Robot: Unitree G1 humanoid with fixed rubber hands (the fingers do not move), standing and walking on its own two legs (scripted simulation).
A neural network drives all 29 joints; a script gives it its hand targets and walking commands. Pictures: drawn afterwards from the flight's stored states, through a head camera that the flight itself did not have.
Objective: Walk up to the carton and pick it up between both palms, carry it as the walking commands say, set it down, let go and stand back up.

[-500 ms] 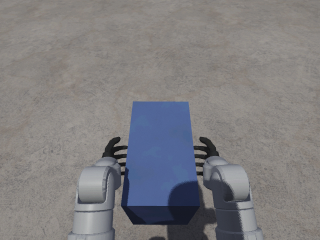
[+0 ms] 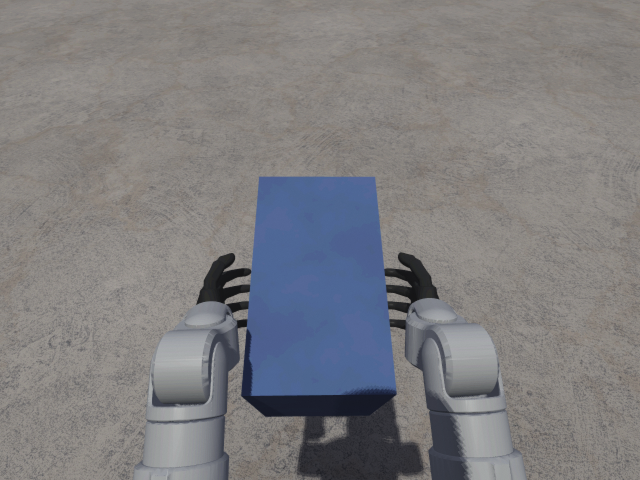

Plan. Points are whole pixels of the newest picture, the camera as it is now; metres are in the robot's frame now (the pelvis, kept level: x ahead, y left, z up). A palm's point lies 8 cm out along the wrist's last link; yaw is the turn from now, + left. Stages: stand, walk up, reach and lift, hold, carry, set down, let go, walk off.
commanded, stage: carry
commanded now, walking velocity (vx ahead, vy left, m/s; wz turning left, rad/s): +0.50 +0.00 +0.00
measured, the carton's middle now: (317, 303) +0.37 +0.01 +0.03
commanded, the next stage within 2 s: none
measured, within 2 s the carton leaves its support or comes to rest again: neither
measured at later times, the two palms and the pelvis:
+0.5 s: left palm (258, 182) +0.55 +0.10 +0.10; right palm (400, 200) +0.52 -0.12 +0.08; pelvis +0.23 +0.02 +0.01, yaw -2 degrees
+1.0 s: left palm (252, 82) +0.91 +0.15 +0.11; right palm (354, 92) +0.90 -0.07 +0.08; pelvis +0.59 +0.04 -0.01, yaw +2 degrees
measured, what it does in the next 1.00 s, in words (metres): walks ahead: left foot, then right foot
